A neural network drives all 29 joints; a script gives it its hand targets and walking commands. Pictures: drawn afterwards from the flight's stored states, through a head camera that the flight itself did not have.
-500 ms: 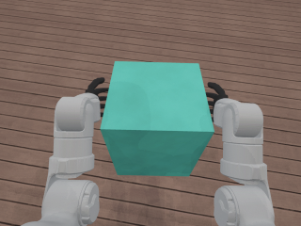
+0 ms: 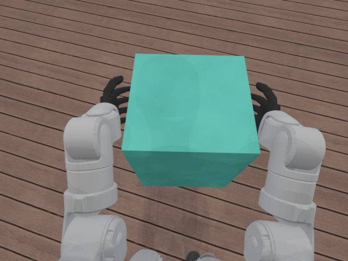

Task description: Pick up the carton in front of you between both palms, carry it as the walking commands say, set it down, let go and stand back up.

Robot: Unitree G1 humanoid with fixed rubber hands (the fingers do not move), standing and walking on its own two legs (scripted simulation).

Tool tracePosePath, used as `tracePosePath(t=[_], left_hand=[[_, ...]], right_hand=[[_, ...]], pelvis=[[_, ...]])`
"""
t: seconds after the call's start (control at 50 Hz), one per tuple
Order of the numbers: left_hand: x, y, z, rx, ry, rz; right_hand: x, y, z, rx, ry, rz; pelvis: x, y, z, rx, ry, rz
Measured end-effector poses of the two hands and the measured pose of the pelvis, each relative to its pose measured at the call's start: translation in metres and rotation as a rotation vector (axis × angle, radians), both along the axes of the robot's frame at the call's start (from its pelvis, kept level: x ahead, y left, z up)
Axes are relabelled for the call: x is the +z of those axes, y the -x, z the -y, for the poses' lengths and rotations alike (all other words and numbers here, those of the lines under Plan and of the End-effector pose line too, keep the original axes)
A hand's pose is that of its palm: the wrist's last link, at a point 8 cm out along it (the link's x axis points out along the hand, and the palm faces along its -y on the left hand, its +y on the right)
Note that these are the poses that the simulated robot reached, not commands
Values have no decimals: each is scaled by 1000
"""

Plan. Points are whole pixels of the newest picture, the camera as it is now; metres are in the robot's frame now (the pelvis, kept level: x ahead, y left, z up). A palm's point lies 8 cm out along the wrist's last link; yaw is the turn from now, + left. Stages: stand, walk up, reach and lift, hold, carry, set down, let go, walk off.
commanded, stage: carry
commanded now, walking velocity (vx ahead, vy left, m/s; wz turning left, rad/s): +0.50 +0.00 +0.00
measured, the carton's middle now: (186, 130) +0.40 +0.03 +0.05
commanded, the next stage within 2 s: none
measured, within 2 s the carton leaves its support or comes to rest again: neither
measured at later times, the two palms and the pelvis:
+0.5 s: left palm out of the picture +0.70 +0.16 +0.20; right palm (271, 9) +0.66 -0.14 +0.20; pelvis +0.31 +0.05 +0.05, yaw -1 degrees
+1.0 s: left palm out of the picture +0.99 +0.21 +0.27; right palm out of the picture +1.01 -0.09 +0.27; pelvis +0.62 +0.03 +0.10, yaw +0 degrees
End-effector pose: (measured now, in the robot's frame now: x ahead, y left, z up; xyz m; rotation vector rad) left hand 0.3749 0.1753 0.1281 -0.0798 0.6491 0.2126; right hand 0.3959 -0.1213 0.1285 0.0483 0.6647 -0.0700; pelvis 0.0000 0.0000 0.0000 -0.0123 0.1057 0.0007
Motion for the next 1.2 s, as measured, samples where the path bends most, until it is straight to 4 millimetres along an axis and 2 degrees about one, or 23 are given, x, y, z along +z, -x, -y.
tracePosePath(t=[0.12, 0.18, 0.24, 0.28, 0.32, 0.4, 0.48, 0.6, 0.68, 0.78, 0.86, 0.96, 1.04, 1.1, 1.2], left_hand=[[38, -64, -21, 50, 3, 46], [57, -107, -26, 34, -1, 72], [66, -157, -26, -14, -5, 73], [67, -192, -22, -67, -13, 60], [65, -221, -13, -121, -24, 11], [62, -269, 6, -189, -31, -85], [69, -315, 15, -206, -19, -76], [91, -388, 14, -160, -8, 8], [95, -436, 6, -105, -37, 14], [89, -470, -16, -18, -46, -80], [104, -509, -30, 25, -35, -70], [134, -580, -37, 24, -23, 8], [145, -649, -35, -37, -25, 30], [143, -695, -25, -106, -32, -12], [139, -750, -2, -177, -26, -102]], right_hand=[[36, -76, -22, 39, -12, 45], [53, -113, -26, 29, -6, 72], [63, -151, -25, 1, 23, 76], [64, -171, -20, -30, 52, 65], [60, -186, -12, -67, 72, 14], [53, -211, 5, -123, 70, -86], [64, -252, 14, -154, 62, -78], [92, -341, 15, -130, 51, 7], [94, -410, 9, -63, 46, 15], [93, -478, -15, 31, 44, -72], [107, -526, -30, 54, 27, -63], [134, -590, -35, 32, 17, 12], [145, -640, -32, -12, 45, 35], [140, -665, -22, -61, 78, -8], [131, -692, -2, -130, 74, -103]], pelvis=[[22, -72, -3, 7, -29, 3], [24, -115, -12, 3, -31, 2], [18, -162, -25, -4, -40, 14], [14, -192, -36, -15, -53, 33], [20, -215, -44, -13, -43, 40], [40, -256, -53, -16, -14, 36], [51, -298, -54, -20, 2, 30], [55, -374, -42, -14, 7, 11], [51, -432, -27, 2, 34, 25], [74, -485, -14, -4, 10, 30], [90, -527, -13, 5, -8, 26], [98, -590, -23, 6, -16, 12], [92, -652, -39, -3, -38, 25], [98, -687, -52, -8, -39, 36], [121, -729, -59, -17, -10, 32]])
